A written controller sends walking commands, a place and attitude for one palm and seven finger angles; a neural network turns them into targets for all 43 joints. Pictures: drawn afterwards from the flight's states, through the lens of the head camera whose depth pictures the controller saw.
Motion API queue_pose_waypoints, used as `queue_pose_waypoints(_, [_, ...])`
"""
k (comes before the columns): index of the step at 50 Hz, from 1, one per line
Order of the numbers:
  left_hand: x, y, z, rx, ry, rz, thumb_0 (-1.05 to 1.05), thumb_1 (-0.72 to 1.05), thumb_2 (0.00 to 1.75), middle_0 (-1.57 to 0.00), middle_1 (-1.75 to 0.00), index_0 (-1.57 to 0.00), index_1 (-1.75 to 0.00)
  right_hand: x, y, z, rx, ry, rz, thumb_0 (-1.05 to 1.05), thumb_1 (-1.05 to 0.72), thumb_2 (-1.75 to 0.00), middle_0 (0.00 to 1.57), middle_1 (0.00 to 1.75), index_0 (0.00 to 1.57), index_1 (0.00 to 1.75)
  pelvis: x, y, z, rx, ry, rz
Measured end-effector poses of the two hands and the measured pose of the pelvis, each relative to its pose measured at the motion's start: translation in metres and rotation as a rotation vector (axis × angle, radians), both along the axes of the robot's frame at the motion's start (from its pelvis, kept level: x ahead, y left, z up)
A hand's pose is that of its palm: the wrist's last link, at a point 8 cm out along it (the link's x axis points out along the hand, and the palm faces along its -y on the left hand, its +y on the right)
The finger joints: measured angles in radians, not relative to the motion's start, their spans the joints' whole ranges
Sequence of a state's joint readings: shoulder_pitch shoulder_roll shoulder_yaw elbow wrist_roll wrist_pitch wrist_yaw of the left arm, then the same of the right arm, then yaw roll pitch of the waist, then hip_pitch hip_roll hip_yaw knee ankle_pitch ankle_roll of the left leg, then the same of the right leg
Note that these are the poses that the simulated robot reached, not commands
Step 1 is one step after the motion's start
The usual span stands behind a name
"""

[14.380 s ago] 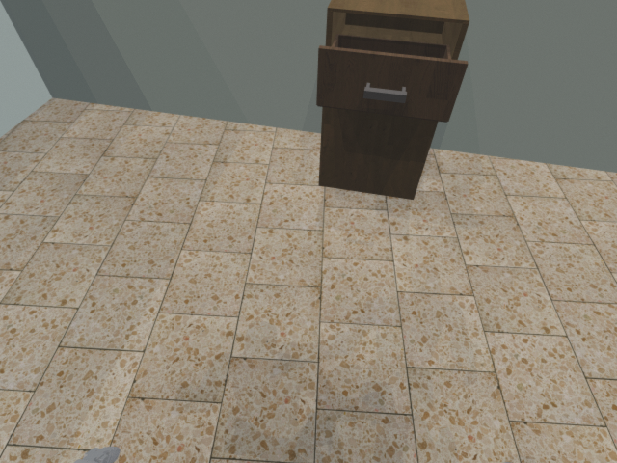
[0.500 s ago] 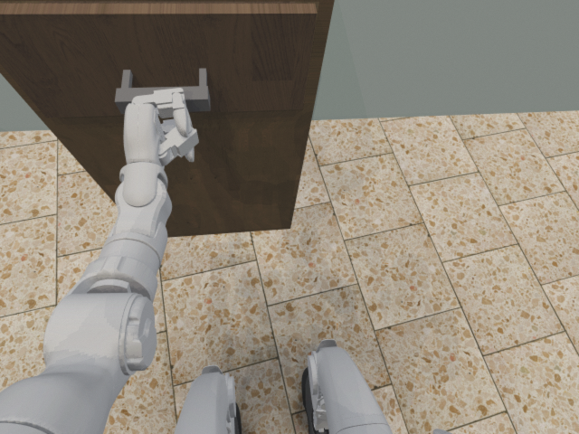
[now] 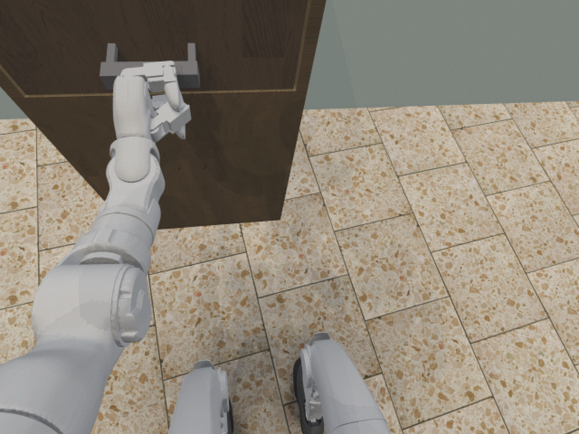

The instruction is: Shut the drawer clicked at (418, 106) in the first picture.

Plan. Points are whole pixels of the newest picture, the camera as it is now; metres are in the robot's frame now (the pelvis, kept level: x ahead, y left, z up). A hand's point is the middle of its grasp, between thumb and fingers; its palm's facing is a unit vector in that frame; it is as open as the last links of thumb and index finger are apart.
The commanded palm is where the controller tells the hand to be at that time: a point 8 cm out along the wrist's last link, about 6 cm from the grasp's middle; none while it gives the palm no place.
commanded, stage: pull the fist back off the drawer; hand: left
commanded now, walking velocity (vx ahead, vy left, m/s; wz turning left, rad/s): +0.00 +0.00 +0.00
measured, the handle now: (152, 63) +0.62 +0.11 +0.05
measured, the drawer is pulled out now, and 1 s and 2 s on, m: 0.00 0.00 0.00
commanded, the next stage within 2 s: draw the hand back to the body in 0.74 s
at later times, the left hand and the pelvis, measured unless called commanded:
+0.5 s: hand (184, 108) +0.53 +0.07 +0.05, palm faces -0.03 -1.00 -0.05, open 3.1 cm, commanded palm +0.50 +0.11 +0.05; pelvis +0.00 +0.00 +0.00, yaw -1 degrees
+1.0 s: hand (169, 127) +0.49 +0.08 +0.07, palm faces -0.04 -1.00 -0.06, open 3.3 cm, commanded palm +0.44 +0.14 +0.09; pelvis +0.04 -0.01 +0.03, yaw -2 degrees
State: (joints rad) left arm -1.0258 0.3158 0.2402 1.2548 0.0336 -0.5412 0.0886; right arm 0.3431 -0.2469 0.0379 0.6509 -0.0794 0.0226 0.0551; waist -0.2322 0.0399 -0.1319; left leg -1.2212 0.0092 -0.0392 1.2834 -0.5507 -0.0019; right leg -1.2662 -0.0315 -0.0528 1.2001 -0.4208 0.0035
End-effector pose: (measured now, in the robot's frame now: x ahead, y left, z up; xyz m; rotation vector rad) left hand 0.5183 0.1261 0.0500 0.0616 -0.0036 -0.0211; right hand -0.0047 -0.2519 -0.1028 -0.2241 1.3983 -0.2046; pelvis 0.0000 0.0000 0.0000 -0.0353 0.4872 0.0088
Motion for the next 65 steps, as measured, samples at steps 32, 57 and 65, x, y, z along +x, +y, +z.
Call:
queue_pose_waypoints(32, [-0.01, -0.004, 0.004, -0.022, -0.01, -0.008, 0.01, 0.88, 0.93, -1.4, -1.6, -1.4, -1.6, 0.011, 0.006, 0.002, 0.051, -0.018, -0.033, 0.0, -0.91, -0.9, 0.2, 0.3, 0.21, 0.3, 0.011, 0.001, 0.008, 0.015, -0.013, -0.038])
queue_pose_waypoints(57, [-0.098, 0.036, 0.062, -0.004, -0.016, -0.008, 0.01, 0.9, 0.9, -1.4, -1.6, -1.4, -1.6, 0.144, -0.002, 0.052, 0.086, -0.305, 0.041, 0.0, -0.91, -0.9, 0.2, 0.3, 0.2, 0.3, 0.054, -0.011, 0.06, 0.027, -0.158, -0.028])
queue_pose_waypoints(65, [-0.137, 0.05, 0.092, -0.004, -0.026, -0.035, 0.01, 0.9, 0.9, -1.4, -1.6, -1.4, -1.6, 0.191, -0.001, 0.081, 0.073, -0.482, 0.113, 0.0, -0.91, -0.9, 0.2, 0.3, 0.2, 0.3, 0.055, -0.012, 0.073, 0.024, -0.25, -0.006])
